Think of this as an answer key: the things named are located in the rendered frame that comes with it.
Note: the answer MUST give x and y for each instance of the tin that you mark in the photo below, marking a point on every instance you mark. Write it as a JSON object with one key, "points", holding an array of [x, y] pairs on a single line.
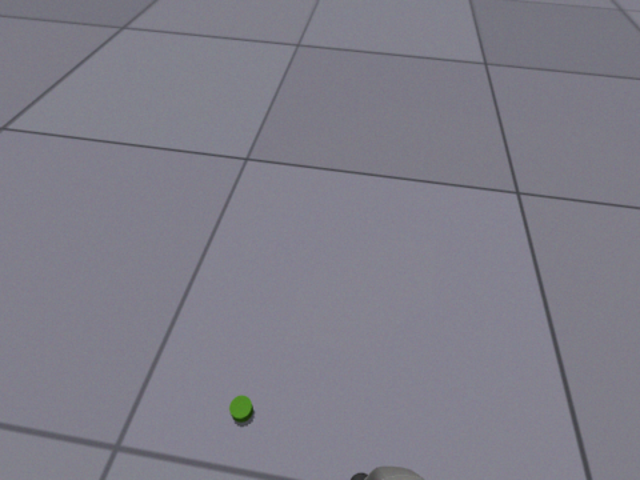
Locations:
{"points": [[241, 409]]}

